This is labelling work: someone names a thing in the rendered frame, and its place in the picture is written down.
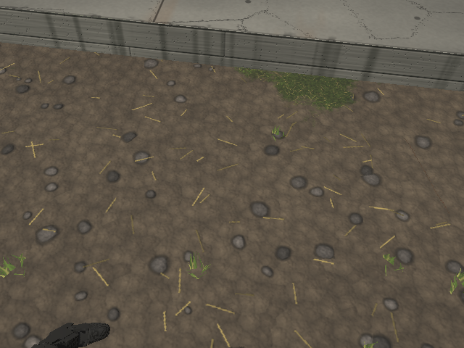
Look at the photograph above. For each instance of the left robot hand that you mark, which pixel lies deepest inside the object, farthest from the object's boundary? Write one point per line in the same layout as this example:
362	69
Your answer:
74	336

